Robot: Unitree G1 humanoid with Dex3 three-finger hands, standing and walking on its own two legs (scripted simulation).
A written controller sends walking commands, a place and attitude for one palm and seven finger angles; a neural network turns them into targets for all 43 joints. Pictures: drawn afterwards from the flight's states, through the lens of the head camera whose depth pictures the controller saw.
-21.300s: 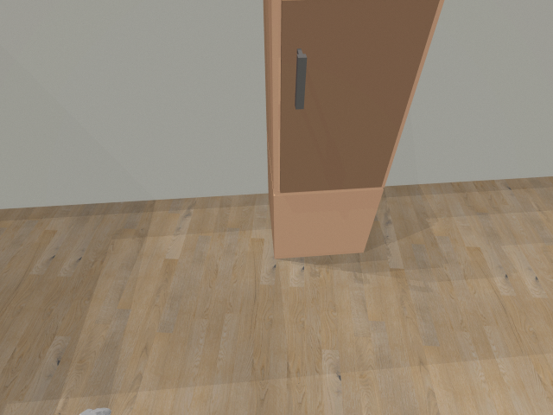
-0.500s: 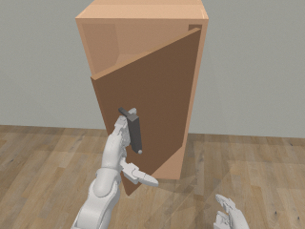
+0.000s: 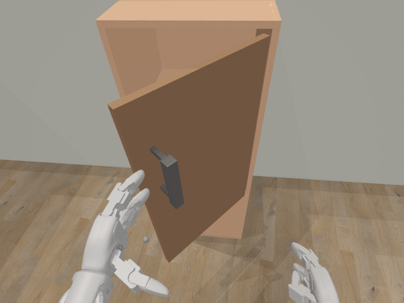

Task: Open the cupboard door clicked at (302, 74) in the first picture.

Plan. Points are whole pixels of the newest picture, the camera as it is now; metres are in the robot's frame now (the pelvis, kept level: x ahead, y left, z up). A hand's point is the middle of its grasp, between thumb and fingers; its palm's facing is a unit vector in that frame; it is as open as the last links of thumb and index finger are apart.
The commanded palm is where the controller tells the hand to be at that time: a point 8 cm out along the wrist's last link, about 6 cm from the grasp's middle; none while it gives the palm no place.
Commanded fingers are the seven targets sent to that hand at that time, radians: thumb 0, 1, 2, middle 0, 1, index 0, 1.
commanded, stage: slide the hand sideways off the handle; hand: left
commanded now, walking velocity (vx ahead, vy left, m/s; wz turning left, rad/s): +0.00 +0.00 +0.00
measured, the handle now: (166, 177) +0.32 +0.10 +0.11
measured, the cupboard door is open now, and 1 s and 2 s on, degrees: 49 49 49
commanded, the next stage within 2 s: draw the hand back to the body in 0.28 s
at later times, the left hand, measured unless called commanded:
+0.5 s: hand (116, 260) +0.16 +0.15 +0.11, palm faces -0.03 -1.00 -0.06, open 16.4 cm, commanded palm +0.14 +0.21 +0.12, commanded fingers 0.00 -0.50 0.30 -0.15 -0.30 -0.15 -0.30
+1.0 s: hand (67, 243) +0.17 +0.21 +0.14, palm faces +0.17 -0.95 -0.25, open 15.6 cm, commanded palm +0.13 +0.26 +0.15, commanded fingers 0.00 -0.08 0.48 -0.17 -0.30 -0.17 -0.30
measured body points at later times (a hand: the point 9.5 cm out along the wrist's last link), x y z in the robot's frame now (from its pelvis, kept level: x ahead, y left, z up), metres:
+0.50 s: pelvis -0.01 +0.01 -0.01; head -0.02 -0.01 +0.44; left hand +0.16 +0.20 +0.11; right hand +0.18 -0.20 -0.07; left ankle -0.02 +0.12 -0.72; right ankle +0.01 -0.09 -0.72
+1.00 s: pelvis -0.01 +0.02 +0.01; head -0.03 +0.01 +0.46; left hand +0.15 +0.26 +0.16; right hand +0.19 -0.18 -0.05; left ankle -0.02 +0.12 -0.72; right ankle +0.01 -0.09 -0.72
